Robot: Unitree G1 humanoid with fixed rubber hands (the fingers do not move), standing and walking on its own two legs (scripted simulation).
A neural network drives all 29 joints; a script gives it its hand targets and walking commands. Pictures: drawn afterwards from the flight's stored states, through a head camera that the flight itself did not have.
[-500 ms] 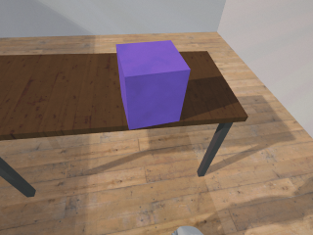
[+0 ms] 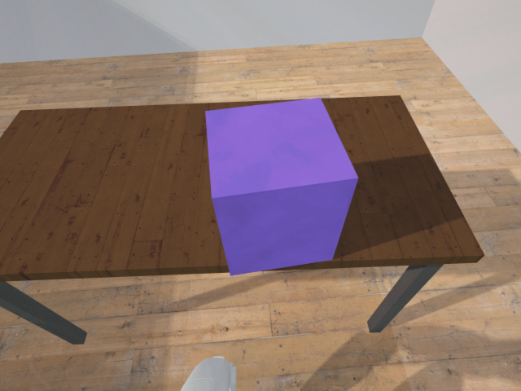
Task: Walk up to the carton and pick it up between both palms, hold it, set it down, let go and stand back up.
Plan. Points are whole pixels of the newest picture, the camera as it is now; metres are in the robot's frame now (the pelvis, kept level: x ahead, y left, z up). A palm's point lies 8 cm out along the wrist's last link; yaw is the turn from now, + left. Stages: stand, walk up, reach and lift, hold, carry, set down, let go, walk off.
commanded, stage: walk up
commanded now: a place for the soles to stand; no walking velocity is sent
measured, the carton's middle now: (273, 190) +0.45 +0.00 +0.01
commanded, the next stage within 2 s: none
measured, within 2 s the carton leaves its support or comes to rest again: neither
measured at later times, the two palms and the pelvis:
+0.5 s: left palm out of the picture +0.11 +0.28 -0.12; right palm (416, 370) +0.17 -0.24 -0.12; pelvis +0.05 +0.02 -0.02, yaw +1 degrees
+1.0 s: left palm out of the picture +0.11 +0.28 -0.12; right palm (426, 383) +0.15 -0.24 -0.11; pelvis +0.05 +0.01 -0.01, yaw +5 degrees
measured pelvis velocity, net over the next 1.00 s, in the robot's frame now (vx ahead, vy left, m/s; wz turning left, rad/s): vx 0.05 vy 0.01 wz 0.09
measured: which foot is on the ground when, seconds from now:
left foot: up 0.00-0.12, down 0.14-1.00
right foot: down 0.00-0.16, up 0.18-0.38, down 0.40-1.00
